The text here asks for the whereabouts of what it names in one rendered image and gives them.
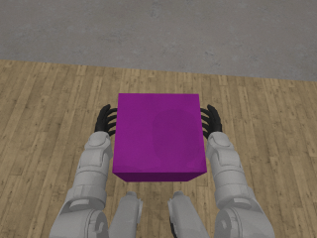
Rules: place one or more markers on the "carton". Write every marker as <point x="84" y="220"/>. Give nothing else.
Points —
<point x="158" y="137"/>

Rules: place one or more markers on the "robot left hand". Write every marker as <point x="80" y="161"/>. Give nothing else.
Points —
<point x="103" y="120"/>

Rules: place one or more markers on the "robot right thigh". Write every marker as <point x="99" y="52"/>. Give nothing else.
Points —
<point x="183" y="214"/>

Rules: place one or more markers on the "robot left shin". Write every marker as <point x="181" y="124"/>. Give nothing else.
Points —
<point x="132" y="193"/>

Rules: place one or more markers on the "left robot upper arm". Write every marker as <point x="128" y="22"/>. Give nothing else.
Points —
<point x="88" y="223"/>

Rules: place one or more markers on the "robot right hand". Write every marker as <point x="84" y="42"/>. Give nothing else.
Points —
<point x="214" y="121"/>

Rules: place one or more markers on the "robot right forearm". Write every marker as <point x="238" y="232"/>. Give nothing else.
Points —
<point x="228" y="174"/>

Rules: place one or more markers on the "right robot upper arm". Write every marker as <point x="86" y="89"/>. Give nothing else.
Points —
<point x="235" y="222"/>

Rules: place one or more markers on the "robot left forearm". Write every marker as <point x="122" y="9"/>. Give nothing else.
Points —
<point x="88" y="189"/>

